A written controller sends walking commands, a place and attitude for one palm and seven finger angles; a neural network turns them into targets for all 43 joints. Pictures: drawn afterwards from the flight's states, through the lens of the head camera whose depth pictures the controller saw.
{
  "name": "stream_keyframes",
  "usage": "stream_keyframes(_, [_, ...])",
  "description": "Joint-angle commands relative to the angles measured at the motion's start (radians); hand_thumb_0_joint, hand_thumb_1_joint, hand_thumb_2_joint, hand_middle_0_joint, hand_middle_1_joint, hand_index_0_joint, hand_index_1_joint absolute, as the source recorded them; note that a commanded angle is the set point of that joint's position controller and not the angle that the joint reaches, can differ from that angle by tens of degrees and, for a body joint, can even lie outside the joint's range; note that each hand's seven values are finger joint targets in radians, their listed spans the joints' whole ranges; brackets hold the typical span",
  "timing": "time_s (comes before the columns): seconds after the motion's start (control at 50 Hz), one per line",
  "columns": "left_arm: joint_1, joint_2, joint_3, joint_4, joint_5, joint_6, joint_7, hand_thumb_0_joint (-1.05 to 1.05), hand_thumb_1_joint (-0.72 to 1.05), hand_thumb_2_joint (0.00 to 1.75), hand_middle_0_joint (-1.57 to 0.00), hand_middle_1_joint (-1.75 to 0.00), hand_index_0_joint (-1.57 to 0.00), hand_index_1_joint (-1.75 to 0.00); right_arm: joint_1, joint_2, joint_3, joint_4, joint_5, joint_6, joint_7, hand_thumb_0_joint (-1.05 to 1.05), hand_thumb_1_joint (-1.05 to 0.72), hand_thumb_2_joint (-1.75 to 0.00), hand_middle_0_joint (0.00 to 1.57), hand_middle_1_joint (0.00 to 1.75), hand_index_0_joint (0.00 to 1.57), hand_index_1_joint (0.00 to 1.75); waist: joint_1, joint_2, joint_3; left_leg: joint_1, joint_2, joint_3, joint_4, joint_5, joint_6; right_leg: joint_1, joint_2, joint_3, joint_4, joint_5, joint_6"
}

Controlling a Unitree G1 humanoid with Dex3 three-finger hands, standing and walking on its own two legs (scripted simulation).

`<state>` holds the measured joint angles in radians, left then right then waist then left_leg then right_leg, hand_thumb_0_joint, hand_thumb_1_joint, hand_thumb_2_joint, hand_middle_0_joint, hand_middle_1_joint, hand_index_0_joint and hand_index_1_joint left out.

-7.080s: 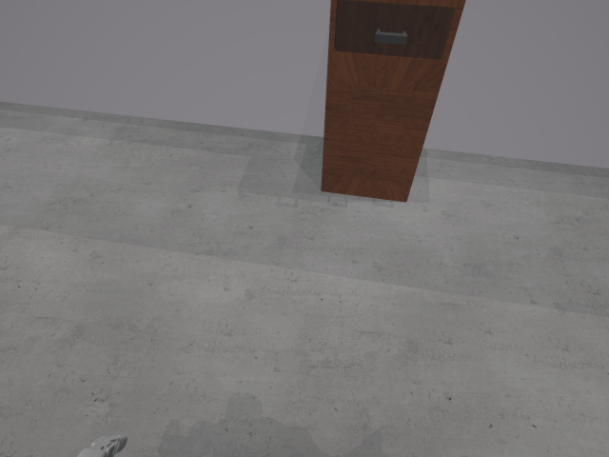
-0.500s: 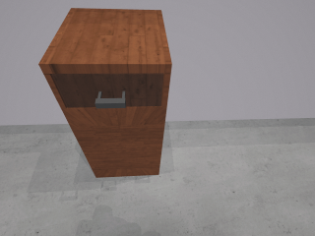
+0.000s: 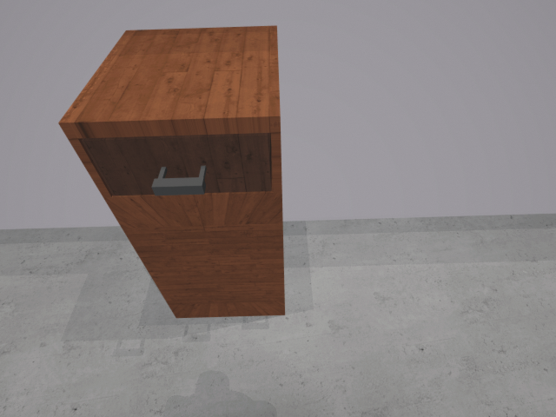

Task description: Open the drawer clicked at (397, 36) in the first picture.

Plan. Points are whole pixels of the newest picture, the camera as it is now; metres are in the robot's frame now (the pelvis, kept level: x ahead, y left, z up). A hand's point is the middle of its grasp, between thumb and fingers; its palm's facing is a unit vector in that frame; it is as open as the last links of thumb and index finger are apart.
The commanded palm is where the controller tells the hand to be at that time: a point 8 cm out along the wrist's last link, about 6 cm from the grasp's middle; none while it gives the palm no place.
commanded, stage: come to a stop and stand still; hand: left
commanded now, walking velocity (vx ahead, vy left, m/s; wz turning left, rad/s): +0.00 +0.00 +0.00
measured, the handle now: (181, 178) +0.56 +0.24 -0.01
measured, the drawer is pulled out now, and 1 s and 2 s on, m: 0.00 0.00 0.00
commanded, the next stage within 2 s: look again from close up in 0.12 s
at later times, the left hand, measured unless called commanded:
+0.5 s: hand out of the picture +0.02 +0.24 -0.18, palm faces +0.04 -0.97 -0.23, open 7.3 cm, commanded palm none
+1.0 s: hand out of the picture -0.04 +0.29 -0.18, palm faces -0.04 -0.98 -0.19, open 7.3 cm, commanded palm none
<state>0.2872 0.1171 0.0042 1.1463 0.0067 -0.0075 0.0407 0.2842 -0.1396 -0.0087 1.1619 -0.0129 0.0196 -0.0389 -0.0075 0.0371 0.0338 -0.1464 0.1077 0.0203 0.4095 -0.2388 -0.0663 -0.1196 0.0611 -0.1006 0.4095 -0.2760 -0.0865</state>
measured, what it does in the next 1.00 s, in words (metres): shifts its weight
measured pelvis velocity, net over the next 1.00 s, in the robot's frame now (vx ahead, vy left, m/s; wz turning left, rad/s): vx -0.04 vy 0.11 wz -0.03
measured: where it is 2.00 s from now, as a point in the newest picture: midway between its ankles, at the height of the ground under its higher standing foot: outside the picture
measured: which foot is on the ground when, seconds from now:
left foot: down 0.00-1.00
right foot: down 0.00-1.00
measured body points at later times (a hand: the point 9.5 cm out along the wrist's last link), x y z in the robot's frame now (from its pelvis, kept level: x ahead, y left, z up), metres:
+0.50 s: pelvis +0.00 +0.05 -0.01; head -0.01 +0.06 +0.44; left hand +0.02 +0.29 -0.16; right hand +0.04 -0.19 -0.15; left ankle -0.01 +0.18 -0.74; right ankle -0.03 -0.05 -0.74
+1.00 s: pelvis -0.04 +0.11 +0.00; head -0.04 +0.11 +0.45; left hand -0.04 +0.34 -0.16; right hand -0.05 -0.13 -0.15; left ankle -0.01 +0.18 -0.74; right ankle -0.03 -0.05 -0.74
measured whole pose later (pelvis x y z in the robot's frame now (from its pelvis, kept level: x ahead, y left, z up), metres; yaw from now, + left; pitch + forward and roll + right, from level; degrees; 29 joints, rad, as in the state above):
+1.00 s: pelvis -0.04 +0.11 +0.00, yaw -2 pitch -2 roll +0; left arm 0.34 0.18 0.00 1.06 0.04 0.03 0.02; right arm 0.32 -0.17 -0.01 1.07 -0.02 0.02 -0.01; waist -0.01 -0.01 0.01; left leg -0.21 -0.03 0.09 0.44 -0.21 0.07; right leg -0.22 -0.08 -0.02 0.50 -0.30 0.02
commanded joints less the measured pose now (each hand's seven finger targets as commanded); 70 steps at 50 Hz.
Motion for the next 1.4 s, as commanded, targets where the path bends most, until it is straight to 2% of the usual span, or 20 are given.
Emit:
stream_keyframes(0.0, [0.067,0.118,0.025,-0.027,-0.002,-0.010,0.009,0.00,0.90,0.90,-0.20,-0.30,-0.20,-0.30,0.084,-0.051,-0.011,-0.014,0.002,-0.005,-0.011,0.00,-0.90,-0.90,0.20,0.30,0.20,0.30,-0.003,-0.082,0.037,0.000,-0.009,0.022,-0.001,0.091,0.048,-0.040,-0.190,0.171,-0.141,0.319,0.081])
stream_keyframes(0.18, [0.095,0.103,0.022,-0.012,-0.002,-0.013,0.006,0.00,0.90,0.90,-0.20,-0.30,-0.20,-0.30,0.063,-0.058,-0.009,-0.020,0.001,-0.013,-0.014,0.00,-0.90,-0.90,0.20,0.30,0.20,0.30,0.002,-0.049,0.036,0.026,0.002,0.014,-0.016,0.145,0.049,-0.044,-0.179,0.151,-0.126,0.330,0.074])
stream_keyframes(0.2, [0.105,0.248,0.012,-0.096,0.020,-0.030,0.005,0.00,0.90,0.90,-0.20,-0.30,-0.20,-0.30,0.011,-0.156,-0.030,-0.155,-0.004,-0.007,0.005,0.00,-0.90,-0.90,0.20,0.30,0.20,0.30,-0.021,-0.116,0.161,-0.043,-0.032,-0.020,0.084,0.051,0.051,-0.148,-0.176,0.182,-0.111,0.330,0.104])
stream_keyframes(0.22, [0.082,0.189,0.036,-0.097,0.012,-0.039,0.012,0.00,0.90,0.90,-0.20,-0.30,-0.20,-0.30,0.024,-0.131,-0.030,-0.176,-0.015,-0.020,-0.001,0.00,-0.90,-0.90,0.20,0.30,0.20,0.30,-0.015,-0.009,0.042,-0.088,-0.029,-0.008,0.114,-0.003,0.062,-0.093,-0.236,0.232,-0.063,0.333,0.076])
stream_keyframes(0.24, [0.080,0.218,0.057,-0.104,0.020,-0.042,0.012,0.00,0.90,0.90,-0.20,-0.30,-0.20,-0.30,0.036,-0.122,-0.044,-0.169,-0.018,-0.031,-0.014,0.00,-0.90,-0.90,0.20,0.30,0.20,0.30,-0.012,0.012,-0.059,-0.112,-0.051,-0.008,0.144,0.026,0.066,0.012,-0.249,0.245,-0.030,0.549,0.060])
stream_keyframes(0.28, [0.126,0.193,0.050,-0.117,0.018,-0.044,0.011,0.00,0.90,0.90,-0.20,-0.30,-0.20,-0.30,0.036,-0.111,-0.038,-0.182,-0.005,-0.038,-0.017,0.00,-0.90,-0.90,0.20,0.30,0.20,0.30,0.013,-0.083,-0.133,-0.154,-0.062,-0.004,0.192,-0.028,0.078,0.106,-0.262,0.238,-0.002,0.691,0.030])
stream_keyframes(0.34, [0.098,0.175,0.045,-0.143,0.018,-0.030,0.011,0.00,0.90,0.90,-0.20,-0.30,-0.20,-0.30,0.031,-0.123,-0.042,-0.200,-0.004,-0.032,-0.010,0.00,-0.90,-0.90,0.20,0.30,0.20,0.30,0.006,-0.208,-0.069,-0.166,-0.054,-0.002,0.176,-0.038,0.095,0.049,-0.248,0.203,0.001,0.598,0.001])
stream_keyframes(0.38, [0.066,0.178,0.041,-0.167,0.015,-0.026,0.010,0.00,0.90,0.90,-0.20,-0.30,-0.20,-0.30,0.038,-0.135,-0.042,-0.196,-0.004,-0.037,-0.007,0.00,-0.90,-0.90,0.20,0.30,0.20,0.30,-0.009,-0.136,-0.030,-0.105,-0.039,-0.011,0.092,0.092,0.098,-0.021,-0.213,0.167,0.018,0.496,0.003])
stream_keyframes(0.46, [0.071,0.192,0.036,-0.179,0.007,-0.016,0.005,0.00,0.90,0.90,-0.20,-0.30,-0.20,-0.30,0.017,-0.173,-0.041,-0.191,-0.006,-0.042,-0.003,0.00,-0.90,-0.90,0.20,0.30,0.20,0.30,0.011,0.022,-0.005,-0.052,0.010,-0.031,0.084,0.353,0.100,-0.069,-0.158,0.111,0.049,0.350,0.040])
stream_keyframes(0.62, [0.038,0.182,0.016,-0.187,0.009,0.008,-0.003,0.00,0.90,0.90,-0.20,-0.30,-0.20,-0.30,-0.018,-0.188,-0.025,-0.201,-0.010,-0.039,0.013,0.00,-0.90,-0.90,0.20,0.30,0.20,0.30,0.018,0.030,0.039,-0.141,0.024,-0.088,-0.057,0.076,0.112,-0.063,-0.138,0.096,0.022,0.084,0.078])
stream_keyframes(0.86, [0.071,0.150,0.007,-0.150,0.017,0.010,-0.005,0.00,0.90,0.90,-0.20,-0.30,-0.20,-0.30,0.012,-0.190,-0.030,-0.166,-0.005,-0.035,0.021,0.00,-0.90,-0.90,0.20,0.30,0.20,0.30,0.011,-0.013,0.035,-0.152,0.035,-0.140,-0.191,-0.200,0.115,-0.062,-0.140,0.076,0.017,0.046,0.099])
stream_keyframes(0.94, [0.101,0.124,0.012,-0.137,0.031,0.026,-0.017,0.00,0.90,0.90,-0.20,-0.30,-0.20,-0.30,0.030,-0.224,-0.051,-0.151,-0.009,-0.019,0.012,0.00,-0.90,-0.90,0.20,0.30,0.20,0.30,0.002,0.050,0.074,-0.182,0.103,-0.236,-0.273,-0.445,0.153,-0.135,-0.100,0.021,0.123,-0.080,0.101])
stream_keyframes(1.0, [0.124,0.108,0.019,-0.137,0.034,0.036,-0.030,0.00,0.90,0.90,-0.20,-0.30,-0.20,-0.30,0.036,-0.237,-0.062,-0.148,-0.013,-0.012,0.004,0.00,-0.90,-0.90,0.20,0.30,0.20,0.30,0.004,0.056,0.075,-0.184,0.138,-0.277,-0.269,-0.463,0.189,-0.169,-0.094,0.019,0.187,-0.100,0.091])
stream_keyframes(1.08, [0.180,0.088,0.032,-0.127,0.027,0.030,-0.037,0.00,0.90,0.90,-0.20,-0.30,-0.20,-0.30,0.041,-0.203,-0.062,-0.137,-0.015,-0.009,-0.004,0.00,-0.90,-0.90,0.20,0.30,0.20,0.30,0.023,0.027,0.070,-0.242,0.089,-0.208,-0.169,-0.362,0.175,-0.044,-0.096,0.032,0.001,-0.043,0.078])
stream_keyframes(1.14, [0.248,0.159,0.052,-0.112,0.028,0.021,-0.019,0.00,0.90,0.90,-0.20,-0.30,-0.20,-0.30,0.035,-0.104,-0.038,-0.153,-0.010,-0.017,0.003,0.00,-0.90,-0.90,0.20,0.30,0.20,0.30,0.048,-0.224,0.057,-0.421,-0.090,0.036,0.163,-0.248,0.115,0.065,-0.285,0.282,-0.191,-0.305,-0.022])
stream_keyframes(1.16, [0.252,0.173,0.059,-0.116,0.023,0.015,-0.011,0.00,0.90,0.90,-0.20,-0.30,-0.20,-0.30,0.016,-0.098,-0.039,-0.165,-0.012,-0.019,0.006,0.00,-0.90,-0.90,0.20,0.30,0.20,0.30,0.058,-0.296,0.041,-0.425,-0.093,0.077,0.338,-0.242,0.112,0.037,-0.361,0.368,-0.265,-0.367,-0.069])
stream_keyframes(1.22, [0.197,0.124,0.051,-0.128,0.026,0.004,-0.006,0.00,0.90,0.90,-0.20,-0.30,-0.20,-0.30,0.005,-0.097,-0.048,-0.163,-0.012,-0.018,0.015,0.00,-0.90,-0.90,0.20,0.30,0.20,0.30,0.017,-0.148,0.097,-0.457,-0.040,0.050,0.585,-0.223,0.119,-0.031,-0.370,0.295,-0.259,-0.182,-0.113])
stream_keyframes(1.3, [0.193,0.127,0.049,-0.115,0.034,-0.007,-0.009,0.00,0.90,0.90,-0.20,-0.30,-0.20,-0.30,0.014,-0.040,-0.036,-0.160,-0.009,-0.030,0.022,0.00,-0.90,-0.90,0.20,0.30,0.20,0.30,0.007,-0.100,0.072,-0.342,-0.038,0.103,0.371,-0.203,0.106,-0.031,-0.315,0.149,-0.172,0.078,-0.111])
stream_keyframes(1.36, [0.179,0.117,0.043,-0.100,0.021,0.006,-0.023,0.00,0.90,0.90,-0.20,-0.30,-0.20,-0.30,0.112,-0.044,-0.031,-0.122,-0.014,-0.041,0.009,0.00,-0.90,-0.90,0.20,0.30,0.20,0.30,-0.032,-0.132,0.048,-0.097,-0.063,0.161,0.138,-0.012,0.097,-0.143,-0.234,0.065,-0.058,0.072,-0.048])
stream_keyframes(1.38, [0.185,0.095,0.038,-0.100,0.017,0.011,-0.028,0.00,0.90,0.90,-0.20,-0.30,-0.20,-0.30,0.162,-0.076,-0.038,-0.101,-0.014,-0.046,0.003,0.00,-0.90,-0.90,0.20,0.30,0.20,0.30,-0.047,-0.085,0.035,0.008,-0.030,0.117,0.074,0.018,0.100,-0.204,-0.201,0.045,0.036,0.062,-0.019])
